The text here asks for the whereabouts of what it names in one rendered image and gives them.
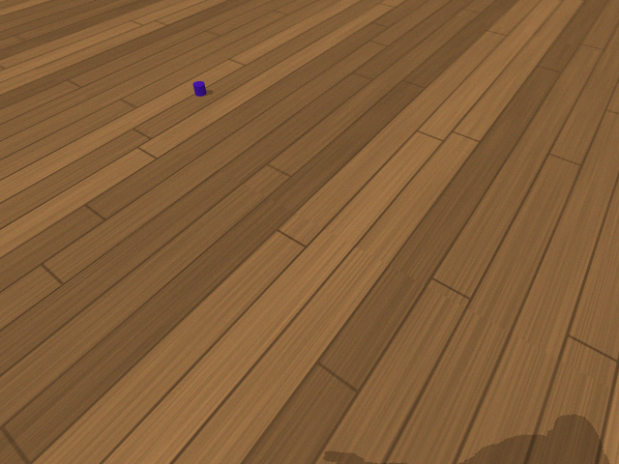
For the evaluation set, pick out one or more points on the tin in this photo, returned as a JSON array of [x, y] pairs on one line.
[[199, 88]]

